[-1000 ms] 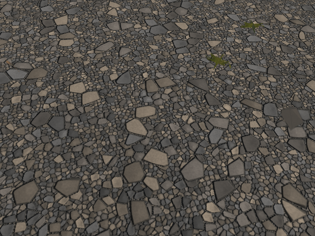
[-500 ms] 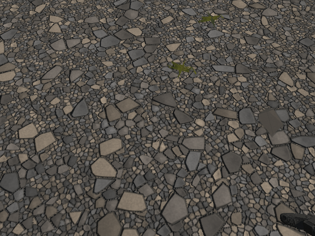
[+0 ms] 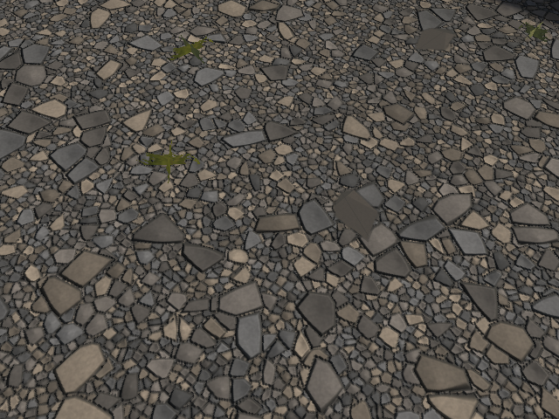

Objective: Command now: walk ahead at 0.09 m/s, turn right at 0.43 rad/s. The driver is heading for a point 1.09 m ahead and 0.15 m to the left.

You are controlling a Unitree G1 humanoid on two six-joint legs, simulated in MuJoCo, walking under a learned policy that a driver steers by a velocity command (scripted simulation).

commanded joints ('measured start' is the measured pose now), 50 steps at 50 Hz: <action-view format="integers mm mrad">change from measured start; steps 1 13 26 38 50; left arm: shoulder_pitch -8 -79 -77 -10 16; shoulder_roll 49 99 50 34 42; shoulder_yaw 8 -5 -22 -16 -25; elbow -82 -41 87 246 366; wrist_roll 6 30 33 23 18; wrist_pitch -4 -56 -43 -50 -48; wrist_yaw -14 -2 7 18 30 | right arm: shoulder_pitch -51 9 -45 15 36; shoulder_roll -179 -137 -100 -85 -74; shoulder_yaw -39 -16 20 34 41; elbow -65 -2 47 134 194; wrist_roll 15 6 -19 -3 0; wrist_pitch -2 37 16 5 11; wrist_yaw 3 -3 15 -5 -6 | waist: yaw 14 5 44 18 25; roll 134 -109 135 18 24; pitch -160 -196 -76 -77 -67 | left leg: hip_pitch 82 -223 -117 -7 7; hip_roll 268 50 90 38 16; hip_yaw -147 -169 -237 -186 -168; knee -96 613 -36 9 2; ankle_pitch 282 -331 -216 -75 -24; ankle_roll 195 -124 1 -12 -12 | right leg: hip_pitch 139 420 427 405 420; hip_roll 13 -168 40 27 26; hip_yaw -24 169 28 34 23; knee -101 -500 -411 -442 -449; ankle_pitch -5 602 45 161 179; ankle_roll -19 -290 -74 -67 -64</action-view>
